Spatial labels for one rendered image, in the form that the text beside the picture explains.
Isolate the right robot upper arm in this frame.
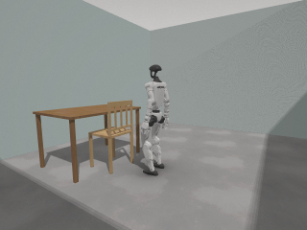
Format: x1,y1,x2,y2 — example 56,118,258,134
163,81,170,103

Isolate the right robot hand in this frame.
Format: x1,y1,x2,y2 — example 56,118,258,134
162,117,170,130

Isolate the left robot hand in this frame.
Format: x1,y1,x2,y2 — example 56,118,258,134
140,121,149,137

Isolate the robot torso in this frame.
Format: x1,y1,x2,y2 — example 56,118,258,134
148,81,164,123

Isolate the table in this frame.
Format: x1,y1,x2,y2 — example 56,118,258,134
33,104,141,183

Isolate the robot right forearm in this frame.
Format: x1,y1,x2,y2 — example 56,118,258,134
164,101,170,118

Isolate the chair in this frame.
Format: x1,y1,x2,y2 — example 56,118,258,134
88,100,134,174

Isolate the robot left forearm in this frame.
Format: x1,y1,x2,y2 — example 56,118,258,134
144,99,154,123

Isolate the left robot upper arm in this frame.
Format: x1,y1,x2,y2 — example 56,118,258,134
145,81,155,105

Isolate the robot right foot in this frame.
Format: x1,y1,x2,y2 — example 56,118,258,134
153,162,165,169

